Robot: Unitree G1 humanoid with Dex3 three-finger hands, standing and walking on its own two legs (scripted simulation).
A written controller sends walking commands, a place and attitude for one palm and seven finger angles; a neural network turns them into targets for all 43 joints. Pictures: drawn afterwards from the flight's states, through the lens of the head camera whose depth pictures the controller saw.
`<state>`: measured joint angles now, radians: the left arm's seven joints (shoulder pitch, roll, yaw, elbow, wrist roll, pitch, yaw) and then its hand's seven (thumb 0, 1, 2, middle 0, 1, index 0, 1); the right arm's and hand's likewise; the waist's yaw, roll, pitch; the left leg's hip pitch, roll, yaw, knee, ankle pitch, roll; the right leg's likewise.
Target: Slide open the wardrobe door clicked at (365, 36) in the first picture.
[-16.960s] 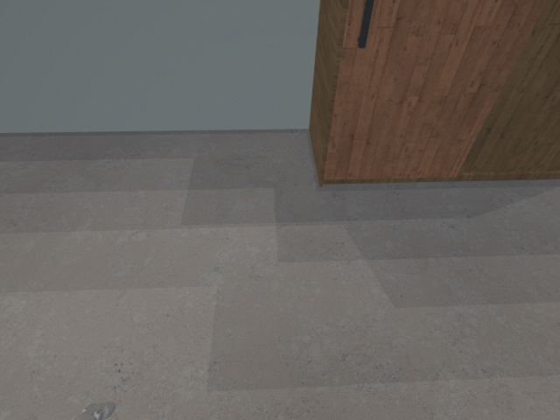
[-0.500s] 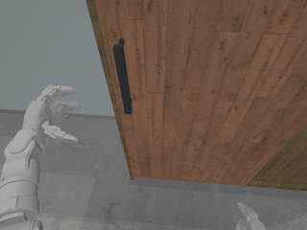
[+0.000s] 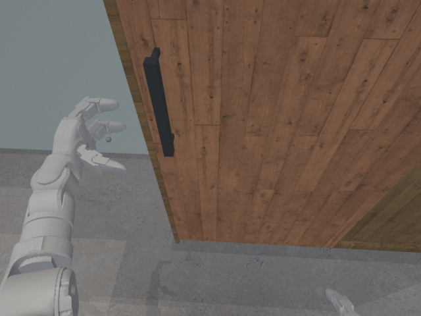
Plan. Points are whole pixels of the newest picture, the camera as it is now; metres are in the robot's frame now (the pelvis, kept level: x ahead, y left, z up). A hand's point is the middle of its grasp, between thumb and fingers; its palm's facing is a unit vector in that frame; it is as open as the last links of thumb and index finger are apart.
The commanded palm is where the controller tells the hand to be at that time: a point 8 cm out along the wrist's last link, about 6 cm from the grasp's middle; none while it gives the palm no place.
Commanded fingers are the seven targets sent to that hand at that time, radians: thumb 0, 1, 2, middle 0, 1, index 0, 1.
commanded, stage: move the hooked fingers beside the handle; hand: left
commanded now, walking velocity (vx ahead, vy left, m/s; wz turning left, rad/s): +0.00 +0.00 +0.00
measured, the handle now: (163, 108) +0.51 +0.13 +0.12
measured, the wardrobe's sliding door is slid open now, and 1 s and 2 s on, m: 0.00 0.00 0.00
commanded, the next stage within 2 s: feel for the door with the fingertips in 1.50 s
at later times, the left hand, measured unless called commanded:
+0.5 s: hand (131, 120) +0.45 +0.18 +0.13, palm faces -0.02 -1.00 +0.00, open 14.0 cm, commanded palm +0.42 +0.24 +0.12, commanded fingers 0.00 -0.50 0.30 -0.30 -1.20 -0.30 -1.20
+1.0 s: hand (124, 127) +0.44 +0.19 +0.12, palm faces -0.05 -1.00 +0.00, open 14.0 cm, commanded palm +0.42 +0.25 +0.12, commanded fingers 0.00 -0.50 0.30 -0.30 -1.20 -0.30 -1.20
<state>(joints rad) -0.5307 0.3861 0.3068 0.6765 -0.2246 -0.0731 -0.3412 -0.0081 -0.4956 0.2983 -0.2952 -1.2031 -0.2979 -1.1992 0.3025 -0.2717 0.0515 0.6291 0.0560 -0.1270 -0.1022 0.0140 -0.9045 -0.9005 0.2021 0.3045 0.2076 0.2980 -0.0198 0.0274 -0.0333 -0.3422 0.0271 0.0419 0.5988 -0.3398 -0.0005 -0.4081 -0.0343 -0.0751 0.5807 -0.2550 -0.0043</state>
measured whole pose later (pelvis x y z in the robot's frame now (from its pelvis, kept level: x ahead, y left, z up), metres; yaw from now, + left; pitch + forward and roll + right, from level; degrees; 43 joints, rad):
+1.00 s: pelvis -0.01 +0.00 -0.01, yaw +0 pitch +9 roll -1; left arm -0.78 0.42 0.30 1.00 -0.18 -0.21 -0.31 -0.01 -0.50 0.30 -0.30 -1.20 -0.30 -1.20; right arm 0.34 -0.28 0.04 0.64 0.04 -0.07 -0.08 0.01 -0.91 -0.90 0.20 0.30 0.21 0.30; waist -0.07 0.02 -0.05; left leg -0.48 0.03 0.04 0.69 -0.36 0.01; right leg -0.54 -0.03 -0.07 0.64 -0.25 0.00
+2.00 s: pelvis +0.00 +0.00 -0.01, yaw +0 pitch +8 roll +0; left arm -0.74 0.31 0.25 0.92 -0.17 -0.21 -0.20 -0.01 -0.50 0.30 -0.30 -1.20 -0.30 -1.20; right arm 0.33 -0.26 0.03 0.63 0.04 -0.05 -0.06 0.01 -0.91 -0.90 0.20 0.30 0.21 0.30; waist -0.06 0.02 -0.06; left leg -0.45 0.04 0.04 0.68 -0.37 0.00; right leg -0.52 -0.03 -0.07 0.65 -0.27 -0.01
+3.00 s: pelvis -0.01 +0.00 -0.01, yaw -2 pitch +10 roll +0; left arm -0.84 0.37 0.31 1.07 -0.14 -0.27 -0.20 -0.01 -0.50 0.30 -0.33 -1.22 -0.34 -1.22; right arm 0.39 -0.27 0.03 0.66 0.03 -0.05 -0.05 0.01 -0.91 -0.90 0.20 0.30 0.21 0.30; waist -0.10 0.02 -0.07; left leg -0.52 0.04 0.06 0.70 -0.36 0.00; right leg -0.58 -0.02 -0.05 0.67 -0.26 -0.01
